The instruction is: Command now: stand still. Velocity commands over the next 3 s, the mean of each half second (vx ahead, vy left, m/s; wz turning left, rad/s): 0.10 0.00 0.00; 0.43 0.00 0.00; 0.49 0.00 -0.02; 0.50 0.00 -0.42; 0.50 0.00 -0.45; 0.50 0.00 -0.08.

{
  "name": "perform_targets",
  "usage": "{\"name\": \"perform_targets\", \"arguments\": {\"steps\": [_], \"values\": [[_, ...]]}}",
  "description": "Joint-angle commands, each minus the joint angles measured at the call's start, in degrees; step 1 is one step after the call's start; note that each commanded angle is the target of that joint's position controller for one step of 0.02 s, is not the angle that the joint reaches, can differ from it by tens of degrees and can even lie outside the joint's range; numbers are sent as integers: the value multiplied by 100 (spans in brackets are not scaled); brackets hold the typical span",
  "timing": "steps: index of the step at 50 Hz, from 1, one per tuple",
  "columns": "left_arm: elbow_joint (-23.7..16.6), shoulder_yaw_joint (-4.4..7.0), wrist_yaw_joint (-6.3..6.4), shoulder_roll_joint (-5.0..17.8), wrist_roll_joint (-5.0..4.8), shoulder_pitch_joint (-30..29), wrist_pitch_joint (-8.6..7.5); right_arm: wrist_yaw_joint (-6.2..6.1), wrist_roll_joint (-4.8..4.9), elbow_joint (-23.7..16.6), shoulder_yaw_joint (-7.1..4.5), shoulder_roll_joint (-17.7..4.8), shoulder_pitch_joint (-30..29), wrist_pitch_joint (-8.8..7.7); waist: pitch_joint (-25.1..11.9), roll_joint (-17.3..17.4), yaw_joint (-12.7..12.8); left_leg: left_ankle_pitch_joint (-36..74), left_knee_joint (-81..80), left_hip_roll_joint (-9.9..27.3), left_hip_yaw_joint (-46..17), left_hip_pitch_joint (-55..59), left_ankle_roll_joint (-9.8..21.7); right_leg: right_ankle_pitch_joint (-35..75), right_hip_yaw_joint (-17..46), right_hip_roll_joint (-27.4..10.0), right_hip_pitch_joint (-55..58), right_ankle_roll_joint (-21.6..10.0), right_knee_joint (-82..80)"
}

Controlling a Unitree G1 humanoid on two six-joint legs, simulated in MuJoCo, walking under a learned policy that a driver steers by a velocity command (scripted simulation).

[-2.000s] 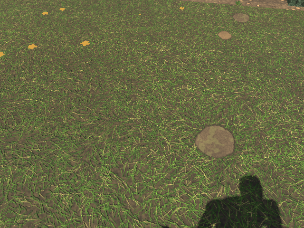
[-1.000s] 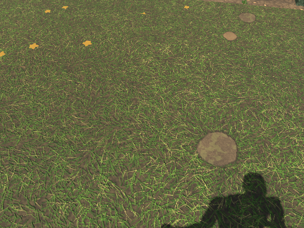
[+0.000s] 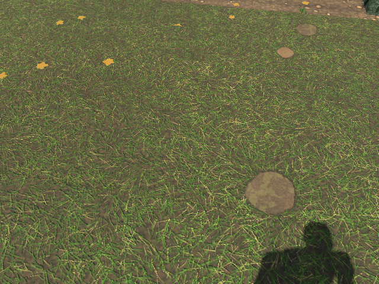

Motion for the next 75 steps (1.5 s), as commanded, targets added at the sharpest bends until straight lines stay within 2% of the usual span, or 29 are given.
{"name": "perform_targets", "arguments": {"steps": [1,12,15,18,22,25,26,28,29,31,34,37,40,45,47,48,49,50,51,52,53,55,56,61,69,71,72,73,75], "values": [[0,57,-1,424,0,520,-11,-8,2,24,-67,-435,538,1,219,-23,-13,1010,-208,9,0,142,2,838,-157,206,-458,-14,-302],[105,31,-24,318,-7,762,7,-21,2,249,-24,-294,660,44,266,-22,-30,947,-240,-2,20,50,-18,864,-140,229,-452,-22,-330],[114,181,68,627,149,926,-10,-115,-142,256,-191,-625,797,14,536,-39,-57,-1550,-196,-16,18,-261,155,-1367,-108,188,-727,-269,-304],[-40,278,244,606,303,1065,-205,-261,-285,89,-243,-436,673,-176,891,-113,35,-2682,112,265,-372,-856,618,-2548,495,-287,-939,-836,-348],[-366,320,524,607,178,1125,-523,-489,-235,-315,-195,31,59,-515,593,-667,215,-1284,1646,10,157,-1426,548,-2062,1658,-1374,-248,-1671,-812],[-823,303,623,758,179,294,-522,-577,-263,-225,-229,46,789,-813,688,-264,-422,-1087,898,-38,332,482,621,-2142,1203,-1139,-1765,-1654,-207],[-1026,310,622,704,265,-79,-555,-556,-335,-66,-249,32,1363,-870,535,-57,-729,-999,894,92,116,1019,729,-1891,721,-652,-2146,-1493,702],[-1430,217,528,-6,320,-554,-806,-545,-496,444,-335,-762,3391,-993,245,1284,-1376,243,-161,1959,-3387,2541,2089,-2373,843,734,-4555,-711,4755],[-1476,276,517,140,143,-484,-948,-509,-599,537,-257,-657,3430,-1057,717,308,-1147,-516,-493,2454,-3403,2307,2106,-1784,1836,463,-5247,-834,5201],[-1402,375,513,533,169,-422,-986,-407,-461,151,-86,-192,2094,-1057,886,-203,-620,-1239,-458,1976,-2319,1459,1723,-707,1318,56,-5126,-898,5462],[-1462,160,277,-99,428,-259,-769,-657,-439,-179,167,466,1225,-976,808,117,-131,-416,-177,1267,-1083,-293,1198,1019,1032,-424,-3929,-868,4566],[-1713,22,168,-90,329,-637,-824,-784,-390,-87,261,238,1533,-1081,269,-29,-398,-40,778,545,-365,-1007,991,4211,758,-411,-3151,-669,2042],[-1863,-32,182,112,303,-1203,-637,-604,-460,210,350,3,2189,-960,498,276,-484,-683,920,744,-725,-2073,1064,4254,427,-311,-2058,-498,1662],[-1835,-112,197,494,378,-2085,-552,-601,-160,372,317,-374,2601,-780,841,24,-834,-417,1976,967,-1312,-38,909,2922,524,-503,-2725,-458,56],[-1473,-50,249,704,271,-1485,-619,-529,-303,361,220,-606,2442,-638,572,-170,-565,634,2952,778,-1202,57,823,2974,273,-380,-1620,-443,-312],[-942,112,295,1059,187,26,-718,-349,-467,260,206,-732,1969,-552,173,-460,159,978,4270,581,-908,-671,639,3708,97,-340,151,-527,-489],[-373,304,328,1444,234,2008,-725,-48,-647,428,262,-423,2404,-538,-749,-894,700,488,5967,183,-523,-2228,242,4981,185,-610,2901,-951,544],[-338,400,163,1947,175,2785,-678,82,-493,399,398,232,3283,-606,-2855,-1826,559,-3422,8669,-499,-657,-3110,-121,7388,1518,-1796,5386,-2508,2482],[56,410,75,1838,314,3244,-680,129,-256,-291,251,-296,1681,-714,-2259,-1103,1272,-3841,9924,-730,-675,-4869,-169,5609,2654,-2039,5339,-2675,1776],[-84,445,111,1855,334,2486,-689,91,-151,-752,183,-467,675,-865,-1216,-543,1148,-3160,9752,-239,-511,-6091,20,2891,2748,-2177,4239,-2472,976],[-398,257,150,1259,337,1509,-659,-19,-247,-811,179,-516,346,-897,-370,340,806,-2078,8470,491,-709,-5723,294,1003,2366,-2002,2436,-2080,225],[-838,-158,193,154,329,497,-755,-287,-481,-826,164,-263,137,-850,243,214,-67,-407,6150,1069,-988,-3956,590,1367,1934,-1549,-377,-1982,-622],[-903,-232,228,17,214,262,-826,-269,-521,-742,221,44,104,-774,636,122,-176,-16,4801,1247,-890,-3305,674,1400,1528,-1378,-1554,-1966,-1081],[-776,-18,40,1014,177,431,-1038,-201,-369,-1085,383,-121,-404,-537,120,-165,-275,817,2305,866,-471,-2084,348,2408,1193,-1149,-1836,-1911,-1024],[-492,81,126,1204,242,1229,-787,-290,-203,-1397,53,-1083,-1896,-685,26,-207,33,1131,1205,205,76,-2006,514,3303,718,-965,291,-1255,28],[-597,68,111,983,329,1372,-864,-311,-70,-995,-169,-1589,-406,-805,-1179,278,-360,1935,1835,452,-327,1156,1183,3188,83,-188,-1106,-625,1917],[-635,-177,-28,361,446,1944,-957,-308,-49,-707,-179,-1636,1156,-777,-2540,1385,-820,723,883,2037,-2996,3865,2392,-257,65,642,-3233,-239,3841],[-698,-47,-120,716,219,1065,-916,-370,-253,-296,-205,-1489,2056,-764,-1942,786,-1306,-965,0,2145,-4014,3539,1975,-1954,717,599,-4162,-496,5130],[-833,72,174,900,119,356,-953,-503,-229,-484,-209,-1247,435,-901,-255,395,-667,-1385,-497,1931,-2777,986,1442,-1102,986,-78,-4085,-769,5307]]}}
Next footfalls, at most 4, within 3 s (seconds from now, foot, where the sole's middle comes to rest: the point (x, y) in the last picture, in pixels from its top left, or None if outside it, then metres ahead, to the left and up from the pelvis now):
0.96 right None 0.43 -0.14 -0.95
1.40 left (176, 236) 0.76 0.09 -0.95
2.16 right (249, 188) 1.11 -0.27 -1.12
2.56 left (231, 136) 1.48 -0.20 -1.12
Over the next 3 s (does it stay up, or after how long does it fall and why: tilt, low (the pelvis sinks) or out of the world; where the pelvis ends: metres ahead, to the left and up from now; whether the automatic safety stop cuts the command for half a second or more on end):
stays up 1.46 -0.28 -0.33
